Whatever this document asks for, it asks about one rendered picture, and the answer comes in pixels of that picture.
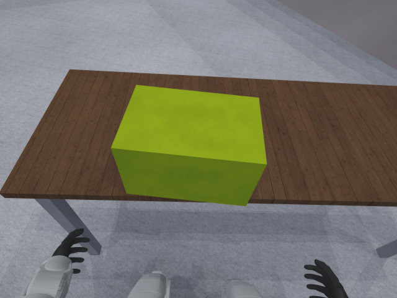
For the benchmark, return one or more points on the table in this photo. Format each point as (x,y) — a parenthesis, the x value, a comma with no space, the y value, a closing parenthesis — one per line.
(325,143)

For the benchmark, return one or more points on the left robot forearm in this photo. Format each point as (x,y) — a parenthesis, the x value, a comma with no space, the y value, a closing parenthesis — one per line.
(51,279)

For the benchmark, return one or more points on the robot left hand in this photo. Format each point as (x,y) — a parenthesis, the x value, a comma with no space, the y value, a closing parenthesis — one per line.
(65,249)

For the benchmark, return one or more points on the robot thigh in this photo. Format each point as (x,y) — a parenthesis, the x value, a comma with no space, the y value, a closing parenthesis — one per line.
(240,289)
(152,285)

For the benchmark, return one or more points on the robot right hand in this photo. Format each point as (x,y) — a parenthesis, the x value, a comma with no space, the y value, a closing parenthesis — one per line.
(333,288)

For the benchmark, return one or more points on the robot left thigh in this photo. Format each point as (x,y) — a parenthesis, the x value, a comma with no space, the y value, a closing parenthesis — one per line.
(152,285)

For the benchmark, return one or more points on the robot right thigh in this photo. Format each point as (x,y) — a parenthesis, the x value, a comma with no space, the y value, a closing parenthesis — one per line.
(240,289)

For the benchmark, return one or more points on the carton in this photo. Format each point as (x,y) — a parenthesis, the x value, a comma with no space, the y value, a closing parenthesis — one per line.
(190,145)

